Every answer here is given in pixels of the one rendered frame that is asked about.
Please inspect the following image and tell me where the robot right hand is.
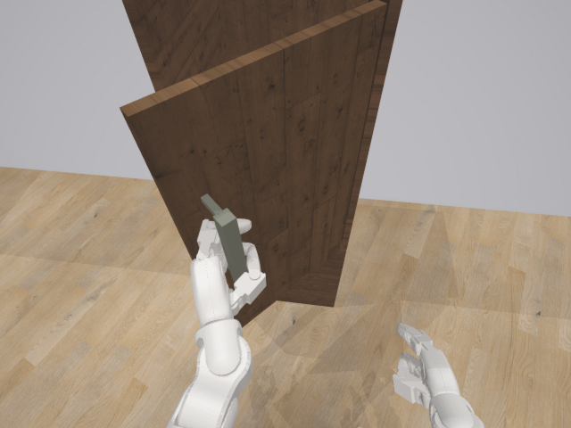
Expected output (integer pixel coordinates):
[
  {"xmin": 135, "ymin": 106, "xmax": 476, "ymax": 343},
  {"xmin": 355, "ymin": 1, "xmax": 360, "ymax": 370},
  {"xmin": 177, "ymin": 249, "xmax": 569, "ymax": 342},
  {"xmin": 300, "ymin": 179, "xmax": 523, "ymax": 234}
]
[{"xmin": 393, "ymin": 324, "xmax": 461, "ymax": 409}]

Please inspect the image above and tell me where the left robot forearm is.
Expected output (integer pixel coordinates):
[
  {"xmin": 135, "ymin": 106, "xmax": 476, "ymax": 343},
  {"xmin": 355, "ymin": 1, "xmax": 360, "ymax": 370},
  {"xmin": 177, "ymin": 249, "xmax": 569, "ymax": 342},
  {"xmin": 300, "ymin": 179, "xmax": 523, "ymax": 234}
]
[{"xmin": 166, "ymin": 318, "xmax": 253, "ymax": 428}]

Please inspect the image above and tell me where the cupboard door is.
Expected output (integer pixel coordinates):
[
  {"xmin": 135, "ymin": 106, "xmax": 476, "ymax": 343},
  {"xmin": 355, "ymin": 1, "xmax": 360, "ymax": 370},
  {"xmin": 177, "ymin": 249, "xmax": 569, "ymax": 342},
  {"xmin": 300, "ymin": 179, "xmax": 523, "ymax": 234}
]
[{"xmin": 120, "ymin": 0, "xmax": 387, "ymax": 328}]

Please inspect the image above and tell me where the handle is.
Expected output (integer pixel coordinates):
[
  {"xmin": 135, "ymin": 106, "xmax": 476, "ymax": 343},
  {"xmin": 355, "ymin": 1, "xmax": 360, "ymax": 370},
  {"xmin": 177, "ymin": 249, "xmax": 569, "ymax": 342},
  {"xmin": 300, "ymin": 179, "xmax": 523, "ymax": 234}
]
[{"xmin": 201, "ymin": 194, "xmax": 249, "ymax": 282}]

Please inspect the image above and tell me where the robot left hand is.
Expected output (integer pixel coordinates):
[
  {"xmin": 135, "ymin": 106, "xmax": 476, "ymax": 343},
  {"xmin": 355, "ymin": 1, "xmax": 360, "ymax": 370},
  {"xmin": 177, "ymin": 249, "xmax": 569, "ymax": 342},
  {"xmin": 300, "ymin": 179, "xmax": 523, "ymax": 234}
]
[{"xmin": 190, "ymin": 218, "xmax": 267, "ymax": 328}]

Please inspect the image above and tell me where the right robot forearm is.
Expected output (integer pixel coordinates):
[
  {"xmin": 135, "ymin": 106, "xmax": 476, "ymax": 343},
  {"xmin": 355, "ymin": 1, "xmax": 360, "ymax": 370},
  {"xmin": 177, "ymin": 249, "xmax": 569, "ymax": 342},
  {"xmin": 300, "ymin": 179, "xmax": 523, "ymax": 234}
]
[{"xmin": 429, "ymin": 393, "xmax": 484, "ymax": 428}]

